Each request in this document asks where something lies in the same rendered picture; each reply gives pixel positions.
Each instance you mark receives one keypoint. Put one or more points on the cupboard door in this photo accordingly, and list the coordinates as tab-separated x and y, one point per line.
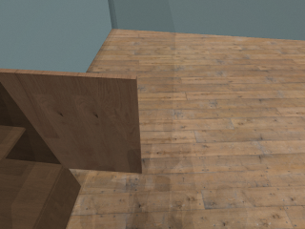
90	121

